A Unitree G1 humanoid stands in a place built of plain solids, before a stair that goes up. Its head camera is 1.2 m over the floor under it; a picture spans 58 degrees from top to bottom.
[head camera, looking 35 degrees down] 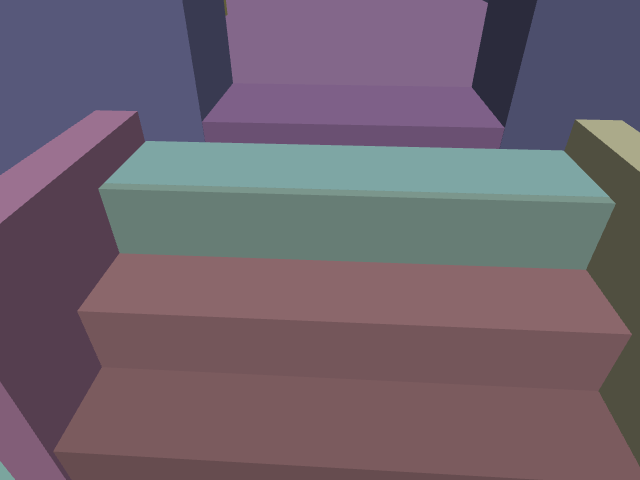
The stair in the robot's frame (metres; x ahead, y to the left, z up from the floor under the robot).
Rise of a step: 0.22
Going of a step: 0.24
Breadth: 1.35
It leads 3 degrees to the right of straight ahead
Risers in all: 3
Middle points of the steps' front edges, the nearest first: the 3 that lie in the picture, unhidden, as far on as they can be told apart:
0.50 -0.05 0.22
0.75 -0.06 0.43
0.99 -0.08 0.65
